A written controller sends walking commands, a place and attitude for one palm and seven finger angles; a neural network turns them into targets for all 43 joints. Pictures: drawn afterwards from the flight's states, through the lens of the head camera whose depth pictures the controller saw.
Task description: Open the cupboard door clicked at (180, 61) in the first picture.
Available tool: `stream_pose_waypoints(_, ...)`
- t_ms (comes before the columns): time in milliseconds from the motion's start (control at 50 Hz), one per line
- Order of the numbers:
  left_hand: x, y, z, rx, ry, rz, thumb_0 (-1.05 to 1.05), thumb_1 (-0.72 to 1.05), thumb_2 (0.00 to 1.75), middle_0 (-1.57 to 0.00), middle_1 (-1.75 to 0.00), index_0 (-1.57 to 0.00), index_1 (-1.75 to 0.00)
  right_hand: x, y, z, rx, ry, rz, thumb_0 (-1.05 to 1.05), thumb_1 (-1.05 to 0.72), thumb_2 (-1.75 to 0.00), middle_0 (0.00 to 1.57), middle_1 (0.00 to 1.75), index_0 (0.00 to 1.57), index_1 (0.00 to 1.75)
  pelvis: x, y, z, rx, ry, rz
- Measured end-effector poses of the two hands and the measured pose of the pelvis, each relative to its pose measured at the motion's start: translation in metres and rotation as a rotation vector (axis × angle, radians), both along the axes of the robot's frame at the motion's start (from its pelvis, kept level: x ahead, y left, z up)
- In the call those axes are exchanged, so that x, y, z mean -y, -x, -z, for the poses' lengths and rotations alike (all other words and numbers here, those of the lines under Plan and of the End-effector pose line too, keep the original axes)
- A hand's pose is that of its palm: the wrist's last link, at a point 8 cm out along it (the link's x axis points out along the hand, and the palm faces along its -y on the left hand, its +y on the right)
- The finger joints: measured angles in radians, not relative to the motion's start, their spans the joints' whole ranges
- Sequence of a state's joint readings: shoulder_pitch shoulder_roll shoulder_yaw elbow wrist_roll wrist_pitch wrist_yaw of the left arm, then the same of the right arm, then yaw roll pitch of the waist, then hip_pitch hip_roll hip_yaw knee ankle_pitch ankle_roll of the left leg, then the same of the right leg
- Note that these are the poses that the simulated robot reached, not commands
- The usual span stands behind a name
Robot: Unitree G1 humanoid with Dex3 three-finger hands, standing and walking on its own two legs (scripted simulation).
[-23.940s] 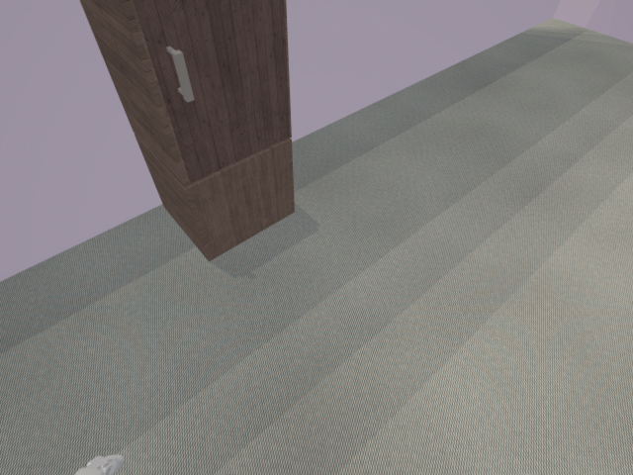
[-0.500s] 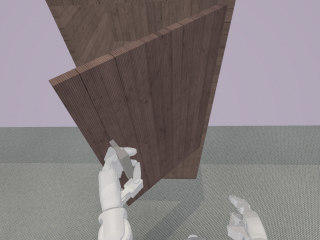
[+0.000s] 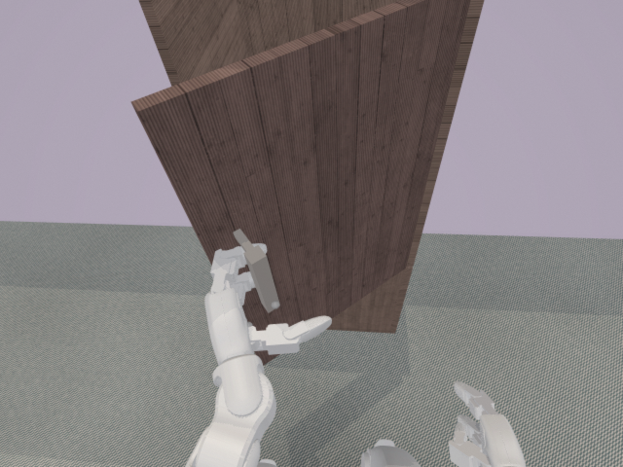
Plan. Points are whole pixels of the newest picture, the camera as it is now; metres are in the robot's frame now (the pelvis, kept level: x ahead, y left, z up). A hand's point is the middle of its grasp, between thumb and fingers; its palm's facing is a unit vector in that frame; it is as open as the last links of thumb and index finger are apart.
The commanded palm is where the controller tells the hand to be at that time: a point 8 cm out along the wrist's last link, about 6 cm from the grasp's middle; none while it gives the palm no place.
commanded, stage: open thumb and fingers to let go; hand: left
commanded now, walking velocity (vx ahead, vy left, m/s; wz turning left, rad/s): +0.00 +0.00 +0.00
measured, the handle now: (256, 271) +0.35 +0.09 +0.06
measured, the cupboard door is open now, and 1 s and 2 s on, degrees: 40 40 40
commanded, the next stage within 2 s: slide the hand sideways off the handle in 0.32 s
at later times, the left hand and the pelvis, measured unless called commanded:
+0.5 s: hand (272, 306) +0.30 +0.06 +0.06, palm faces +0.13 -0.99 -0.07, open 15.6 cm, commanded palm +0.26 +0.09 +0.06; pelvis +0.00 +0.03 +0.00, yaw -1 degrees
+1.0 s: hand (252, 346) +0.25 +0.08 +0.06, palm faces -0.11 -0.99 -0.01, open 16.3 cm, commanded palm +0.22 +0.14 +0.06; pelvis +0.02 +0.04 -0.01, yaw -2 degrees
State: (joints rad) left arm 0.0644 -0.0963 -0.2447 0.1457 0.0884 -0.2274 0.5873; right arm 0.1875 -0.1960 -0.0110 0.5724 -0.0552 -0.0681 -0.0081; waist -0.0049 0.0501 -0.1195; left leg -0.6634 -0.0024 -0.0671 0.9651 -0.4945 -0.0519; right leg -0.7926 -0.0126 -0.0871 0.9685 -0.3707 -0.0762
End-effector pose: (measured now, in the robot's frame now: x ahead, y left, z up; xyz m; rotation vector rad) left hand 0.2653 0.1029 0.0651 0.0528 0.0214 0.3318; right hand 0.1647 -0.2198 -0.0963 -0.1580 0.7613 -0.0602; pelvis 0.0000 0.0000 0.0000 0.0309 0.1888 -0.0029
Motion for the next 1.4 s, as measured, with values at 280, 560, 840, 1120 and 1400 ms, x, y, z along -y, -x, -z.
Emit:
stream_pose_waypoints(280,-0.004,-0.009,0.000,-0.001,-0.002,0.069,-0.01,-0.49,0.30,-0.25,-0.77,-0.24,-0.77,-0.028,0.001,-0.006,0.002,0.001,-0.005,0.01,-0.90,-0.90,0.20,0.30,0.20,0.30,-0.025,0.001,0.000,0.006,0.015,0.014)
stream_pose_waypoints(560,-0.016,0.000,0.002,0.023,-0.016,0.389,-0.01,-0.50,0.30,-0.25,-0.42,-0.15,-0.48,-0.043,-0.005,-0.005,0.010,-0.008,-0.036,0.01,-0.90,-0.90,0.21,0.30,0.20,0.30,-0.037,-0.003,0.003,0.009,0.023,0.004)
stream_pose_waypoints(840,-0.015,0.013,0.002,0.007,0.064,0.477,-0.01,-0.50,0.30,-0.14,-0.31,-0.15,-0.32,-0.045,-0.003,-0.014,0.050,-0.003,0.007,0.01,-0.90,-0.90,0.20,0.30,0.20,0.30,-0.046,-0.011,0.006,-0.004,0.020,0.028)
stream_pose_waypoints(1120,-0.048,0.041,0.004,-0.017,0.047,0.429,-0.01,-0.50,0.30,-0.15,-0.30,-0.16,-0.30,-0.044,-0.026,-0.016,0.091,0.007,-0.017,0.01,-0.90,-0.90,0.21,0.30,0.20,0.30,-0.042,-0.021,0.012,-0.020,0.027,0.019)
stream_pose_waypoints(1400,-0.081,0.063,0.005,-0.036,0.035,0.405,-0.01,-0.50,0.30,-0.15,-0.30,-0.16,-0.30,-0.034,-0.032,-0.015,0.120,0.031,-0.005,0.01,-0.90,-0.90,0.21,0.30,0.20,0.30,-0.037,-0.023,0.019,-0.038,0.035,0.011)
